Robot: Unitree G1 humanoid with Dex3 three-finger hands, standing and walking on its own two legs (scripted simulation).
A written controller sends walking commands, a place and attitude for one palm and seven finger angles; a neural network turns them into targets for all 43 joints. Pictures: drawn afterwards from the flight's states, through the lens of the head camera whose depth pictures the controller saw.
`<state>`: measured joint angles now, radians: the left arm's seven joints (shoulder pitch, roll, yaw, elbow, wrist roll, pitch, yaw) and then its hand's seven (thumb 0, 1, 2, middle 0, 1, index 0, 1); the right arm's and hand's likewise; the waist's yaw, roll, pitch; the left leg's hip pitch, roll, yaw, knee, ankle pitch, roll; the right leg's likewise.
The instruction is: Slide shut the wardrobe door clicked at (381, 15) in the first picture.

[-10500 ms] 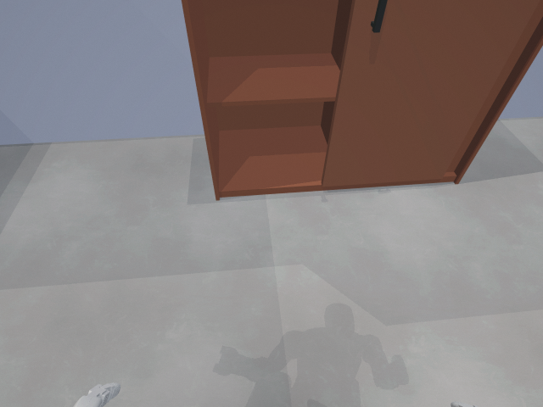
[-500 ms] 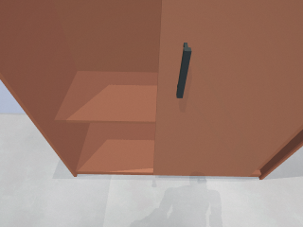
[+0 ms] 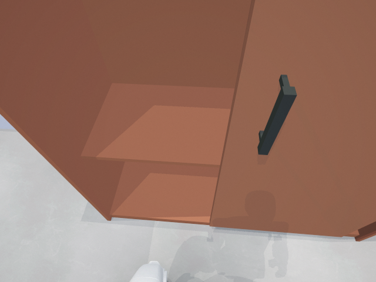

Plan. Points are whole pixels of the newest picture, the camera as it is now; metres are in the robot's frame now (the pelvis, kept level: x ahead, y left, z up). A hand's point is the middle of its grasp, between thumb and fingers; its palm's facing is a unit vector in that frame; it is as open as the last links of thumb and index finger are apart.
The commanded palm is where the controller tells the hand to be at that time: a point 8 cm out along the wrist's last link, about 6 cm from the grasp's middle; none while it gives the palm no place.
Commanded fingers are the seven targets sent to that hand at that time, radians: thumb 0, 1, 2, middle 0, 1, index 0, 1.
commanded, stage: come to a stop and stand still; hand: right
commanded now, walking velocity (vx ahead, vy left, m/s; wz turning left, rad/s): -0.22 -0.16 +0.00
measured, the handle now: (272, 118) +0.40 -0.13 +0.13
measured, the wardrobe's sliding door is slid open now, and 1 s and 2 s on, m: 0.53 0.53 0.53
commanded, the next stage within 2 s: look again from close up in 1.58 s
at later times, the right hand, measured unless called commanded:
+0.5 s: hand out of the picture +0.03 -0.19 -0.19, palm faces +0.12 +0.97 -0.22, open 7.4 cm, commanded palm none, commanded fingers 0.00 -0.90 -0.90 0.20 0.30 0.20 0.30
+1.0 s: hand out of the picture -0.05 -0.16 -0.17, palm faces +0.03 +0.98 -0.20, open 7.4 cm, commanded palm none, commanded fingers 0.00 -0.90 -0.90 0.20 0.30 0.20 0.30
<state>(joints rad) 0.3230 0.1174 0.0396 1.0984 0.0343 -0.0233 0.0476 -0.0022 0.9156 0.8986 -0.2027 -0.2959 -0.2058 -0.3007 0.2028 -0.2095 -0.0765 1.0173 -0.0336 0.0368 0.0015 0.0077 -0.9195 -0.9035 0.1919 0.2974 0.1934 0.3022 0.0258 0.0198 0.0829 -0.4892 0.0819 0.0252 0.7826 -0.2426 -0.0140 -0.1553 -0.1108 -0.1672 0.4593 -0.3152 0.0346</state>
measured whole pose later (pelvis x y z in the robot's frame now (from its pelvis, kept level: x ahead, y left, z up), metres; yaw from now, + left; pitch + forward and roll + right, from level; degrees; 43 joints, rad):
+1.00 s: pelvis -0.05 +0.01 +0.00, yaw -1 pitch +0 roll +0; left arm 0.35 0.13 0.02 1.15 0.01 0.02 0.05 0.00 0.91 0.90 -0.20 -0.30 -0.20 -0.30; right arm 0.29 -0.12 -0.02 1.11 -0.02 0.02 -0.03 0.00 -0.91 -0.90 0.19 0.30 0.20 0.30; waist 0.03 -0.02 0.03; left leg -0.15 -0.02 0.02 0.44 -0.29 0.02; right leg -0.23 -0.02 -0.09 0.46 -0.22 -0.01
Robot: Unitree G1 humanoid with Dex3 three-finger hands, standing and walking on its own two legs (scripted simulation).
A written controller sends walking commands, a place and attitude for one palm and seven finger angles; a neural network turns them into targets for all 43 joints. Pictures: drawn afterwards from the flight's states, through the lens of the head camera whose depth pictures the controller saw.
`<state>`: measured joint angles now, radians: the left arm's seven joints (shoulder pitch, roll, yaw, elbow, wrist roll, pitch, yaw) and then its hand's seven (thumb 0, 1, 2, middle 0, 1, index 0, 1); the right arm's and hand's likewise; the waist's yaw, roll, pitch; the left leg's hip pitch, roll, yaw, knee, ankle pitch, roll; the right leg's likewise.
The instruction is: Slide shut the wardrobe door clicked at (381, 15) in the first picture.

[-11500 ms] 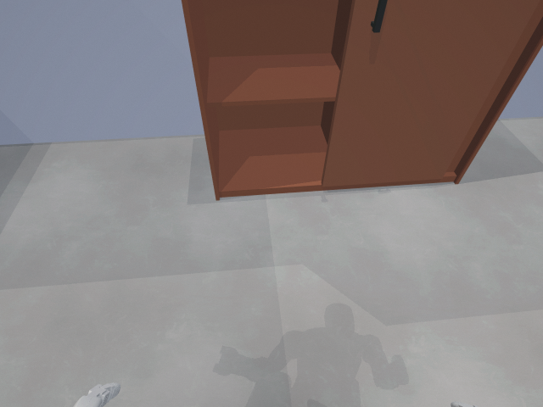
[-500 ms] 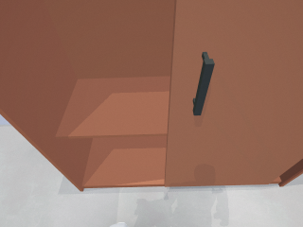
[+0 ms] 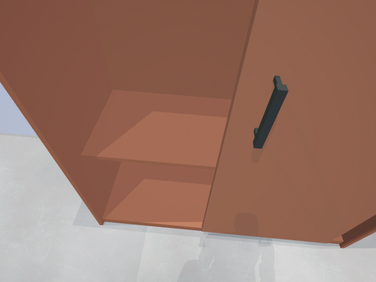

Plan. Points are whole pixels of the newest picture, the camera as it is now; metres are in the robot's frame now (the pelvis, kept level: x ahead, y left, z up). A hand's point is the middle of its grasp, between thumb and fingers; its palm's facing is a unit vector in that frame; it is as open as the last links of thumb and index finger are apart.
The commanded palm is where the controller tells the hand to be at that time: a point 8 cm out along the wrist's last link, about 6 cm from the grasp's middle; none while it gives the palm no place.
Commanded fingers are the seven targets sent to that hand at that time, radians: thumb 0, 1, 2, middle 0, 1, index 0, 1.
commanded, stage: come to a stop and stand still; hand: right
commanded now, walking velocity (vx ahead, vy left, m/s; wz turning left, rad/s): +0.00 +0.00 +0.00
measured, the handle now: (266, 114) +0.45 -0.13 +0.13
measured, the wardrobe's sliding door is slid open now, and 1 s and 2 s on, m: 0.53 0.53 0.53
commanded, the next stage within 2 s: look again from close up in 0.58 s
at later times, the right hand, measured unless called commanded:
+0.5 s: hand out of the picture -0.05 -0.09 -0.17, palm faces +0.11 +0.98 -0.14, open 7.4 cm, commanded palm none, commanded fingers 0.00 -0.90 -0.90 0.20 0.30 0.20 0.30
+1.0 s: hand out of the picture -0.01 -0.17 -0.19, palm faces +0.05 +0.98 -0.18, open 7.4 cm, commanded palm none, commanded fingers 0.00 -0.90 -0.90 0.20 0.30 0.20 0.30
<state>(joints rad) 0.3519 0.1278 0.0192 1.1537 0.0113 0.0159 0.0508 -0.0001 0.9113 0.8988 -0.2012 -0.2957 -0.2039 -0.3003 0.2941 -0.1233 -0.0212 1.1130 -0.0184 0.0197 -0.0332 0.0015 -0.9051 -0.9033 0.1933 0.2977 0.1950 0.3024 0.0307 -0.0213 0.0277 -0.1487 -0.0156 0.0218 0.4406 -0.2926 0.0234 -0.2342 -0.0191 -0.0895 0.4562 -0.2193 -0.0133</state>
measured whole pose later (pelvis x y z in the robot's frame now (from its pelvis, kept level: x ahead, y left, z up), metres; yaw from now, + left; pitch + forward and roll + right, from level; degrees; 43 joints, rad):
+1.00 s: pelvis -0.01 -0.01 -0.01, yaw -1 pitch -1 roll +1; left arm 0.30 0.15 -0.01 1.06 0.02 0.00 0.05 0.01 0.93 0.90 -0.20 -0.30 -0.20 -0.30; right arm 0.32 -0.15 0.00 1.07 -0.01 -0.02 -0.05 0.00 -0.90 -0.90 0.19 0.30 0.20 0.30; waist 0.00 0.00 0.02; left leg -0.17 -0.03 0.05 0.50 -0.31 0.02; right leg -0.26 0.03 -0.07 0.55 -0.28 -0.08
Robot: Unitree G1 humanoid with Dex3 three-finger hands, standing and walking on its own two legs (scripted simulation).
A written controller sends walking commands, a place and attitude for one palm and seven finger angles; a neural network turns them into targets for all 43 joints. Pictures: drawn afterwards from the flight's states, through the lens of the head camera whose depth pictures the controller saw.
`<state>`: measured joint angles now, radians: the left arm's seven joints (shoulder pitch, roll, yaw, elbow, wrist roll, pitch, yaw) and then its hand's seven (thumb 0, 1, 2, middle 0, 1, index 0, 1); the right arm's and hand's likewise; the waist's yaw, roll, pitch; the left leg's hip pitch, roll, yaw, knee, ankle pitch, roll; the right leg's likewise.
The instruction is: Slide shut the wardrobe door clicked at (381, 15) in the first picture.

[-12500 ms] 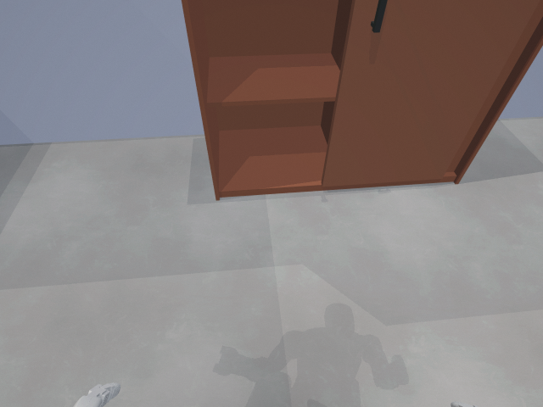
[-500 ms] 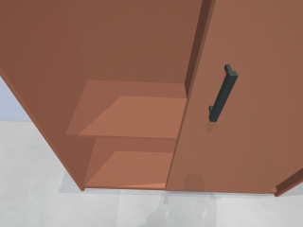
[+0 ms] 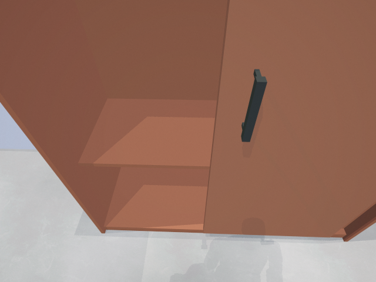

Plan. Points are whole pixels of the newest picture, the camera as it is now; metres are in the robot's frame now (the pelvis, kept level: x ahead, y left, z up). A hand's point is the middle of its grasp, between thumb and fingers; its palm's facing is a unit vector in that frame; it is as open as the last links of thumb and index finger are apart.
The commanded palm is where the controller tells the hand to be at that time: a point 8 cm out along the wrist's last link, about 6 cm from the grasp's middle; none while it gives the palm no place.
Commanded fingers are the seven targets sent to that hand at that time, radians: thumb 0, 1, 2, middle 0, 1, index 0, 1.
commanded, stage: look again from close up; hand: right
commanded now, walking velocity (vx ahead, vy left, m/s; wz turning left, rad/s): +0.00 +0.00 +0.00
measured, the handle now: (251, 107) +0.47 -0.12 +0.14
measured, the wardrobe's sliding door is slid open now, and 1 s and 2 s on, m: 0.53 0.53 0.53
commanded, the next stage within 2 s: raise the hand with hooked fingers in 0.82 s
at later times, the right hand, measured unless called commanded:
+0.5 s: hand out of the picture -0.05 -0.21 -0.18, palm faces +0.02 +0.99 -0.14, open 7.4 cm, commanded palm none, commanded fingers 0.00 -0.90 -0.90 0.20 0.30 0.20 0.30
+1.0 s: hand out of the picture +0.01 -0.23 -0.15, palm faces +0.12 +0.97 -0.23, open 7.3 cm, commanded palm +0.09 -0.26 -0.05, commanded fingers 0.00 -0.78 -0.85 0.21 0.38 0.21 0.38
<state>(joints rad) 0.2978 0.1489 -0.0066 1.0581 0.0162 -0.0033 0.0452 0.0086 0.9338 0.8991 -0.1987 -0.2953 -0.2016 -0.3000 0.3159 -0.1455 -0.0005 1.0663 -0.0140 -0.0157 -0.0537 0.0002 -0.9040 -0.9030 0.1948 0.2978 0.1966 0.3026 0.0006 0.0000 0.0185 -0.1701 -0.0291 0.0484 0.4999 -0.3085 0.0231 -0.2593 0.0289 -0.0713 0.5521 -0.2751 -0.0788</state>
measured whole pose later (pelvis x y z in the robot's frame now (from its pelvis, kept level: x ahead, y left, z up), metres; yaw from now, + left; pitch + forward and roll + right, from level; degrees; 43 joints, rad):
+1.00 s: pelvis -0.01 -0.05 +0.00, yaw -1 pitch +0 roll +0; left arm 0.39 0.14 -0.04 0.99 -0.02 -0.12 0.05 0.01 0.93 0.90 -0.20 -0.30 -0.21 -0.30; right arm 0.51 -0.16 0.01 0.62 0.04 0.08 -0.12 0.03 -0.94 -0.90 0.20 0.30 0.20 0.31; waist 0.02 0.04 0.00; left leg -0.26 0.05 -0.01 0.61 -0.34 0.00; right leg -0.24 0.13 -0.10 0.39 -0.18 -0.11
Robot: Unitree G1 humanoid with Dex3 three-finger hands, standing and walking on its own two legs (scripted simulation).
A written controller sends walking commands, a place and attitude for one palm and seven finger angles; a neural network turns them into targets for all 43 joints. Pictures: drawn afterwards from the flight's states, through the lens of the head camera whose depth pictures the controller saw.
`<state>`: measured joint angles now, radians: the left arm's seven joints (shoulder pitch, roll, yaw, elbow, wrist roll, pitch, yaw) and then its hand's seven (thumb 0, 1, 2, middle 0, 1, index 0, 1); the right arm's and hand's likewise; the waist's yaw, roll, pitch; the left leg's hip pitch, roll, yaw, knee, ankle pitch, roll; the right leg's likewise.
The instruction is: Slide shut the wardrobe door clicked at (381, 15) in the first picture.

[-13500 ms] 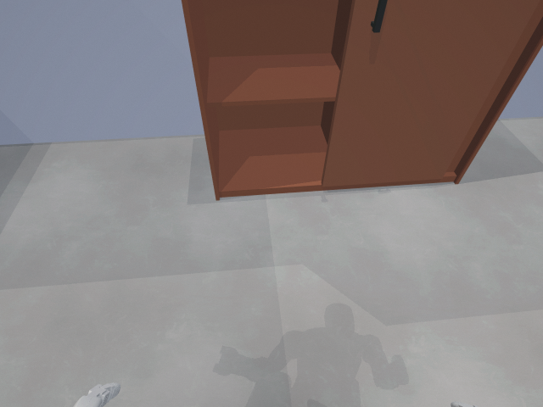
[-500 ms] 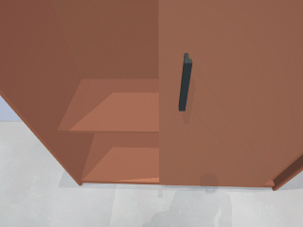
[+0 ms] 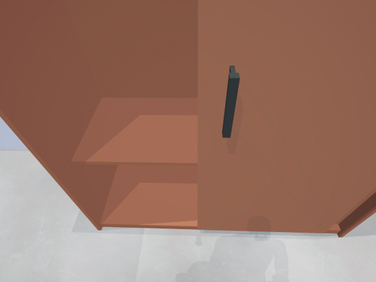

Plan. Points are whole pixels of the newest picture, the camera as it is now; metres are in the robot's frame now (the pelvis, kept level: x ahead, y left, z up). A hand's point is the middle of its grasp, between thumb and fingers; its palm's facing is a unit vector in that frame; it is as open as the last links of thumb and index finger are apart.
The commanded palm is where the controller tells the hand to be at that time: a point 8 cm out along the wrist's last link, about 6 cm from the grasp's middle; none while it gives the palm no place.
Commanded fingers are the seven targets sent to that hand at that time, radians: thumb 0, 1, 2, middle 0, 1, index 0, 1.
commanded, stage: raise the hand with hooked fingers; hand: right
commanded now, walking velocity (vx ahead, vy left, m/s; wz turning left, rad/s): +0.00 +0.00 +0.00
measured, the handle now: (229, 103) +0.48 -0.06 +0.14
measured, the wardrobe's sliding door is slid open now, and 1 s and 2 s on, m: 0.53 0.53 0.53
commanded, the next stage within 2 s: none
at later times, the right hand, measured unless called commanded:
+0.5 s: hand out of the picture +0.14 -0.20 +0.02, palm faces +0.24 +0.97 -0.08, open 9.5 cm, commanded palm +0.14 -0.23 +0.02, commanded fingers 0.00 -0.20 -0.60 0.25 0.75 0.25 0.75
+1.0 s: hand (308, 223) +0.23 -0.19 +0.07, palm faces +0.02 +1.00 -0.09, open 12.6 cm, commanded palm +0.20 -0.26 +0.09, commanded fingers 0.00 0.38 -0.35 0.29 1.12 0.29 1.12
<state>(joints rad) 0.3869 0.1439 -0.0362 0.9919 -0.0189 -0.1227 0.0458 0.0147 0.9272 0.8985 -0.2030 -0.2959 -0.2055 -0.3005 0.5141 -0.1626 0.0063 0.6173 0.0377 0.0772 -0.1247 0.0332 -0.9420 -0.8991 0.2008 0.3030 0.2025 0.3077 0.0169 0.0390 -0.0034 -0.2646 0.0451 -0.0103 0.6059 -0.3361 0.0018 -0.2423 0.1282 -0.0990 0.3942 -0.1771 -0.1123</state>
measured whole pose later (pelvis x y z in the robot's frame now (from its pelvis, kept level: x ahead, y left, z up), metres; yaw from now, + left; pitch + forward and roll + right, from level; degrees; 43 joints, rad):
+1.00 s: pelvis +0.03 +0.05 -0.02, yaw -3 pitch +6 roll +2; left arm 0.27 0.30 -0.01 0.63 -0.07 -0.27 0.08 0.01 0.90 0.90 -0.20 -0.30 -0.20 -0.30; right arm 0.36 -0.36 -0.34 -0.05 0.38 -0.17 0.43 0.00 0.16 -0.45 0.27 0.98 0.27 0.98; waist -0.01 -0.05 -0.08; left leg -0.43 -0.08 0.10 0.68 -0.36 0.07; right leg -0.48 0.05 0.00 0.77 -0.38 -0.08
